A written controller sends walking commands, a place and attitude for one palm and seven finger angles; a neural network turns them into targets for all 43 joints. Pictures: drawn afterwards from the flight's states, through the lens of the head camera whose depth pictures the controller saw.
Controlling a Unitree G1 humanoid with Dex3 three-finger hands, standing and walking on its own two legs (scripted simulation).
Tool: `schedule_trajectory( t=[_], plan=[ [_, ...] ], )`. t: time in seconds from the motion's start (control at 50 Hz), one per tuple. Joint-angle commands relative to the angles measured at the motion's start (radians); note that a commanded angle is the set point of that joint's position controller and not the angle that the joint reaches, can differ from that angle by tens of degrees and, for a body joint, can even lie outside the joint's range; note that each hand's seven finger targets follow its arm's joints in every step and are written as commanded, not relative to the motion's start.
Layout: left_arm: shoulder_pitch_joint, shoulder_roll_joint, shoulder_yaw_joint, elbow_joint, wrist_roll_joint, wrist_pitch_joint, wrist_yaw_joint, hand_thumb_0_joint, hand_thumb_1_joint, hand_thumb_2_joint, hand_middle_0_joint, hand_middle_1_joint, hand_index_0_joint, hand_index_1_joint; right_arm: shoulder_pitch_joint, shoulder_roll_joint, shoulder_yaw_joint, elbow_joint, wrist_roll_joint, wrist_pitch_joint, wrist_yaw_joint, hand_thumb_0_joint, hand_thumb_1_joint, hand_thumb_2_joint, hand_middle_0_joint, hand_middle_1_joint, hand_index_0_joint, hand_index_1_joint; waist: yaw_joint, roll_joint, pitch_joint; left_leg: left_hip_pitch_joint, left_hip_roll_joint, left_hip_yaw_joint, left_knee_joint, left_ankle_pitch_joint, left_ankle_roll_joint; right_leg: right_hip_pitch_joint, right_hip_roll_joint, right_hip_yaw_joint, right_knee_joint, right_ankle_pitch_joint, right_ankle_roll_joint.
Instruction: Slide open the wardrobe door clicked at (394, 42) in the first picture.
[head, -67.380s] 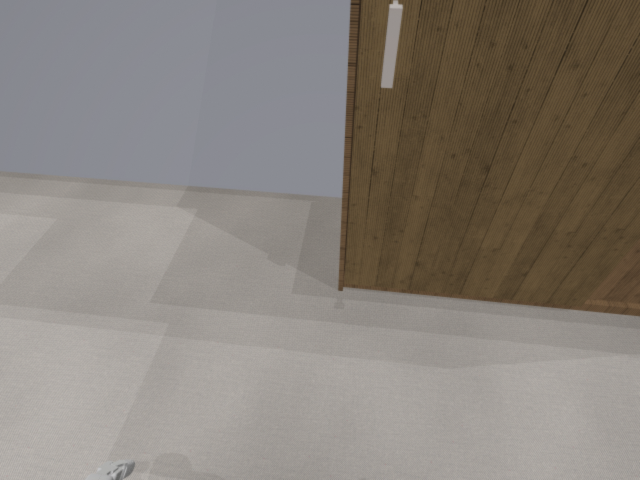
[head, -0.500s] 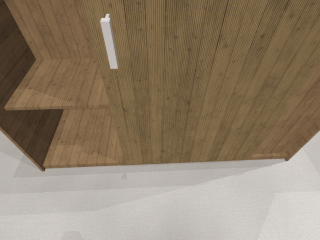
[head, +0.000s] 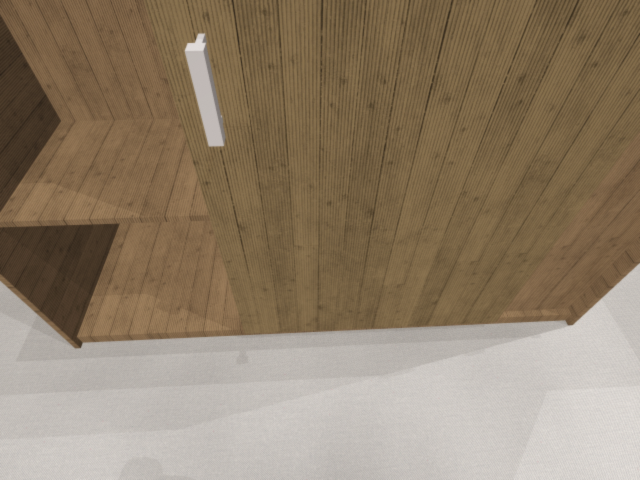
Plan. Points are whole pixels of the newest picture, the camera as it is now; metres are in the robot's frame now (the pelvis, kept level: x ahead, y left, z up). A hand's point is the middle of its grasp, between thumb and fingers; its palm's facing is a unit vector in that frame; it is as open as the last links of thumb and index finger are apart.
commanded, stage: look to check the result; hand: left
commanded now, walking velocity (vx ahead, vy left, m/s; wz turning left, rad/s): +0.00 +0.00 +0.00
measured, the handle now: (209, 91) +0.62 +0.21 +0.16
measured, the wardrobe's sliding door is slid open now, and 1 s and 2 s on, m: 0.56 0.56 0.56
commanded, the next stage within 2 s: stand and wait in 0.34 s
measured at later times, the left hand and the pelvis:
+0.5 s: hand out of the picture +0.03 +0.18 -0.18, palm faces +0.01 -0.98 -0.21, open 7.4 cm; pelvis +0.01 -0.01 +0.00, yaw +0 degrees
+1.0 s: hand out of the picture +0.05 +0.20 -0.17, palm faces +0.01 -0.97 -0.26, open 7.4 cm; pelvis +0.01 -0.01 +0.00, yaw +0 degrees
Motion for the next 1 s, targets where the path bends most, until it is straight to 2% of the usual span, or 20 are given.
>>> schedule_trajectory(
  t=[0.0, 0.08, 0.1, 0.14, 0.34, 0.38, 0.56, 0.58, 0.62, 0.72, 0.74, 0.86, 0.98],
  plan=[
    [0.044, 0.137, 0.02, -0.031, 0.003, -0.019, 0.013, 0.0, 0.9, 0.9, -0.2, -0.3, -0.2, -0.3, 0.027, -0.133, -0.025, -0.041, 0.001, -0.017, -0.006, 0.0, -0.9, -0.9, 0.2, 0.3, 0.2, 0.3, -0.001, -0.022, -0.05, 0.086, 0.104, -0.086, -0.036, 0.206, 0.022, -0.038, -0.095, 0.078, -0.08, 0.195, -0.03],
    [0.049, 0.135, 0.018, -0.025, 0.001, -0.018, 0.013, 0.0, 0.9, 0.9, -0.2, -0.3, -0.2, -0.3, 0.022, -0.131, -0.024, -0.035, 0.0, -0.016, -0.007, 0.0, -0.9, -0.9, 0.2, 0.3, 0.2, 0.3, -0.001, -0.014, -0.033, 0.087, 0.102, -0.083, -0.041, 0.185, 0.02, -0.042, -0.097, 0.08, -0.09, 0.183, -0.03],
    [0.051, 0.138, 0.018, -0.024, 0.002, -0.019, 0.013, 0.0, 0.9, 0.9, -0.2, -0.3, -0.2, -0.3, 0.027, -0.131, -0.022, -0.036, 0.002, -0.014, -0.007, 0.0, -0.9, -0.9, 0.2, 0.3, 0.2, 0.3, -0.001, -0.029, -0.037, 0.087, 0.102, -0.084, -0.04, 0.184, 0.02, -0.039, -0.093, 0.081, -0.092, 0.182, -0.031],
    [0.051, 0.133, 0.016, -0.02, 0.0, -0.018, 0.013, 0.0, 0.9, 0.9, -0.2, -0.3, -0.2, -0.3, 0.024, -0.127, -0.022, -0.031, 0.001, -0.014, -0.007, 0.0, -0.9, -0.9, 0.2, 0.3, 0.2, 0.3, -0.001, -0.013, -0.022, 0.083, 0.102, -0.081, -0.043, 0.181, 0.02, -0.043, -0.097, 0.081, -0.095, 0.18, -0.03],
    [0.061, 0.137, 0.017, -0.018, 0.0, -0.02, 0.014, 0.0, 0.9, 0.9, -0.2, -0.3, -0.2, -0.3, 0.027, -0.127, -0.021, -0.028, 0.001, -0.016, -0.01, 0.0, -0.9, -0.9, 0.2, 0.3, 0.2, 0.3, 0.0, -0.003, -0.029, 0.096, 0.103, -0.074, -0.036, 0.207, 0.018, -0.023, -0.1, 0.077, -0.096, 0.239, -0.033],
    [0.06, 0.137, 0.017, -0.018, -0.001, -0.02, 0.014, 0.0, 0.9, 0.9, -0.2, -0.3, -0.2, -0.3, 0.028, -0.131, -0.021, -0.027, 0.001, -0.015, -0.011, 0.0, -0.9, -0.9, 0.2, 0.3, 0.2, 0.3, 0.0, -0.017, -0.026, 0.094, 0.103, -0.075, -0.036, 0.201, 0.018, -0.023, -0.099, 0.077, -0.097, 0.237, -0.032],
    [0.05, 0.152, 0.021, -0.024, -0.001, -0.023, 0.014, 0.0, 0.9, 0.9, -0.2, -0.3, -0.2, -0.3, 0.025, -0.144, -0.025, -0.031, 0.001, -0.018, -0.012, 0.0, -0.9, -0.9, 0.2, 0.3, 0.2, 0.3, 0.0, 0.0, -0.027, 0.096, 0.104, -0.074, -0.039, 0.205, 0.017, -0.01, -0.098, 0.083, -0.102, 0.253, -0.036],
    [0.046, 0.156, 0.023, -0.026, -0.001, -0.024, 0.014, 0.0, 0.9, 0.9, -0.2, -0.3, -0.2, -0.3, 0.023, -0.148, -0.026, -0.031, 0.001, -0.019, -0.012, 0.0, -0.9, -0.9, 0.2, 0.3, 0.2, 0.3, -0.001, -0.012, -0.026, 0.094, 0.105, -0.076, -0.039, 0.213, 0.018, -0.008, -0.098, 0.081, -0.1, 0.264, -0.036],
    [0.049, 0.159, 0.024, -0.028, -0.001, -0.025, 0.015, 0.0, 0.9, 0.9, -0.2, -0.3, -0.2, -0.3, 0.024, -0.149, -0.026, -0.033, 0.002, -0.02, -0.012, 0.0, -0.9, -0.9, 0.2, 0.3, 0.2, 0.3, 0.0, -0.011, -0.05, 0.106, 0.108, -0.071, -0.034, 0.227, 0.017, 0.005, -0.102, 0.077, -0.096, 0.289, -0.036],
    [0.038, 0.17, 0.025, -0.031, -0.001, -0.026, 0.014, 0.0, 0.9, 0.9, -0.2, -0.3, -0.2, -0.3, 0.013, -0.163, -0.028, -0.034, 0.002, -0.02, -0.012, 0.0, -0.9, -0.9, 0.2, 0.3, 0.2, 0.3, 0.0, -0.016, -0.038, 0.111, 0.11, -0.072, -0.036, 0.227, 0.018, -0.001, -0.102, 0.08, -0.101, 0.296, -0.037],
    [0.029, 0.172, 0.025, -0.031, -0.001, -0.025, 0.013, 0.0, 0.9, 0.9, -0.2, -0.3, -0.2, -0.3, 0.012, -0.166, -0.028, -0.035, 0.002, -0.019, -0.012, 0.0, -0.9, -0.9, 0.2, 0.3, 0.2, 0.3, -0.001, -0.016, -0.024, 0.103, 0.109, -0.074, -0.041, 0.221, 0.016, -0.006, -0.1, 0.081, -0.102, 0.286, -0.037],
    [0.019, 0.188, 0.029, -0.036, -0.001, -0.026, 0.012, 0.0, 0.9, 0.9, -0.2, -0.3, -0.2, -0.3, 0.003, -0.181, -0.03, -0.039, 0.002, -0.021, -0.011, 0.0, -0.9, -0.9, 0.2, 0.3, 0.2, 0.3, 0.001, -0.011, -0.05, 0.117, 0.112, -0.076, -0.044, 0.238, 0.018, 0.012, -0.103, 0.083, -0.104, 0.296, -0.038],
    [0.003, 0.206, 0.03, -0.04, -0.001, -0.027, 0.01, 0.0, 0.9, 0.9, -0.2, -0.3, -0.2, -0.3, -0.013, -0.198, -0.032, -0.041, 0.001, -0.02, -0.009, 0.0, -0.9, -0.9, 0.2, 0.3, 0.2, 0.3, -0.001, -0.015, -0.04, 0.117, 0.114, -0.077, -0.053, 0.216, 0.016, 0.005, -0.104, 0.088, -0.117, 0.278, -0.038]
  ],
)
